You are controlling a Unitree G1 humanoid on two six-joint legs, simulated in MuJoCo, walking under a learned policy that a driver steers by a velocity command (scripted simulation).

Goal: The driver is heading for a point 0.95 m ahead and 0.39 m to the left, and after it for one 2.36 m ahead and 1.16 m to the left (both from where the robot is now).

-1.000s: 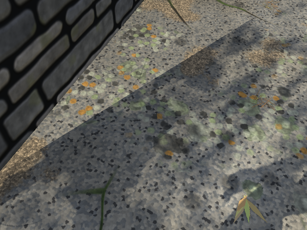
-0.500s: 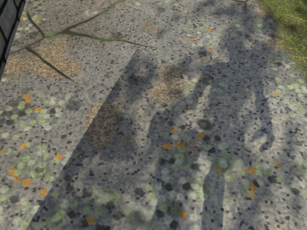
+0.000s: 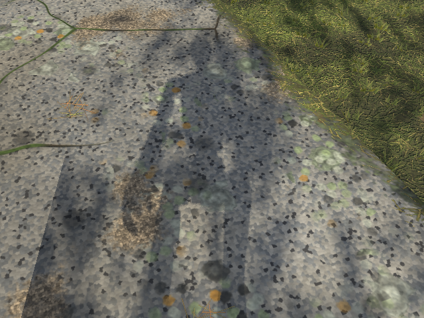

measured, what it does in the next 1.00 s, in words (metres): walks ahead, turning left: left foot, then right foot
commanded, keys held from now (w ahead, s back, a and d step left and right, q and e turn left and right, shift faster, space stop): w+shift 0.14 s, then w+q+shift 0.84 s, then q+shift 0.02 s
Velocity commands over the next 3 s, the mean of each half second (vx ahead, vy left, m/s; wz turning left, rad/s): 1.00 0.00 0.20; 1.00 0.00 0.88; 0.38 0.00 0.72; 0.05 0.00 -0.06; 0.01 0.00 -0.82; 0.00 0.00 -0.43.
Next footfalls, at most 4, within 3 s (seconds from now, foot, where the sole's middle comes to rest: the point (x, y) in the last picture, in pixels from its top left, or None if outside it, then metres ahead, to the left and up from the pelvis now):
0.18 left None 0.40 0.16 -0.77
0.60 right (233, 232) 0.79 -0.04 -0.77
1.04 left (142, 162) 1.08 0.32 -0.77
1.42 right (125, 110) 1.38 0.44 -0.77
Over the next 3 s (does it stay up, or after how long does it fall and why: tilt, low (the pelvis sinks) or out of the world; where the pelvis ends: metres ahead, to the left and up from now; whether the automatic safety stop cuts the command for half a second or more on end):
stays up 1.27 0.38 0.00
